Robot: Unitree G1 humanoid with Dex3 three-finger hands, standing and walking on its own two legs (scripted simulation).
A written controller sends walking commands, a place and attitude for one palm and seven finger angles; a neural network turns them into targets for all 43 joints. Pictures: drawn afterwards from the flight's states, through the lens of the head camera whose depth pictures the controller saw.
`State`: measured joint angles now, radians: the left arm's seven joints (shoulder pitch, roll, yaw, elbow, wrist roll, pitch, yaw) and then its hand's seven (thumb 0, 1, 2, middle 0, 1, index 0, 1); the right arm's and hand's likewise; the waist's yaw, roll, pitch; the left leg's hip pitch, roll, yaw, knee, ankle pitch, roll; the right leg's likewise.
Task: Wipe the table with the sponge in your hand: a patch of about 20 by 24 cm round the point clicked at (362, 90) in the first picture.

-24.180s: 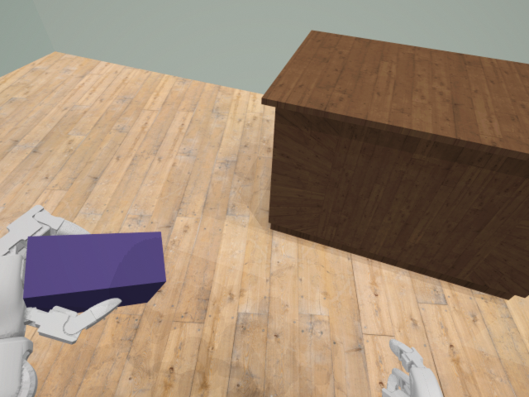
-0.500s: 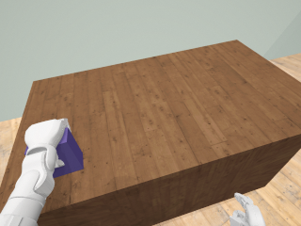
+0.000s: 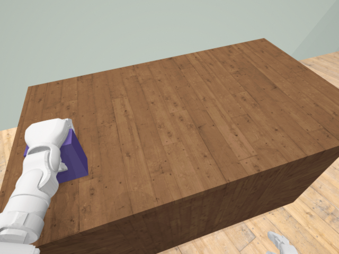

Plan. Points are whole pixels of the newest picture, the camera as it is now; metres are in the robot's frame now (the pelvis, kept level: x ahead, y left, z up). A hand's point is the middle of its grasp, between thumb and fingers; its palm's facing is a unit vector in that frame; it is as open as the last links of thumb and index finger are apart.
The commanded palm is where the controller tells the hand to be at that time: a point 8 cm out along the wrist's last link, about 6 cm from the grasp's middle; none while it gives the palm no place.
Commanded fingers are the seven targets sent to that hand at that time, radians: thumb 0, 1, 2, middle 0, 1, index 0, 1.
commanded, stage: wipe forward along the first lane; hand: left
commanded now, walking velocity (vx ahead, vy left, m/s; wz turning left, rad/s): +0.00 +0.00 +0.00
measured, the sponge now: (63, 163) +0.32 +0.33 +0.02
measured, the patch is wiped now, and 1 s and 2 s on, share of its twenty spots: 0.20 0.30 0.55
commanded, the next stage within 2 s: slide across to the middle lane in 0.50 s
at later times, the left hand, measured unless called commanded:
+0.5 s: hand (60, 134) +0.38 +0.34 +0.07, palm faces -0.12 +0.01 -0.99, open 10.1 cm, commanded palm +0.36 +0.33 +0.11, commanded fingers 0.00 0.10 1.30 -1.20 -1.60 -1.20 -1.60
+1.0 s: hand (73, 125) +0.41 +0.32 +0.07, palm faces -0.08 +0.00 -1.00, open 10.1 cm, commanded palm +0.39 +0.29 +0.13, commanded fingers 0.00 0.10 1.30 -1.20 -1.60 -1.20 -1.60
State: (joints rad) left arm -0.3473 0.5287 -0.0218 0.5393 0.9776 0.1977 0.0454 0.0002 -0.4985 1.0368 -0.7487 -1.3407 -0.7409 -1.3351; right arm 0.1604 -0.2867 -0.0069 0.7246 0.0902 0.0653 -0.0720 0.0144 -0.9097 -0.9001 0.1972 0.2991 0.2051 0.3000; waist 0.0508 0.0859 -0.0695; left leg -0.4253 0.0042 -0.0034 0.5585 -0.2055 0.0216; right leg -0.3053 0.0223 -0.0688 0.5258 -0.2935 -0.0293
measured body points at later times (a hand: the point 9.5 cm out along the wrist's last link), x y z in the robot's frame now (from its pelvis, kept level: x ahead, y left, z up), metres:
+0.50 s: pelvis +0.00 +0.01 +0.00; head +0.03 +0.00 +0.45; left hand +0.38 +0.33 +0.12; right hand +0.14 -0.25 -0.12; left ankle +0.05 +0.11 -0.73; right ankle -0.01 -0.10 -0.73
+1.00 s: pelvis +0.02 +0.01 +0.00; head +0.04 +0.00 +0.45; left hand +0.41 +0.31 +0.13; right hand +0.14 -0.25 -0.12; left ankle +0.05 +0.11 -0.73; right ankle -0.01 -0.10 -0.73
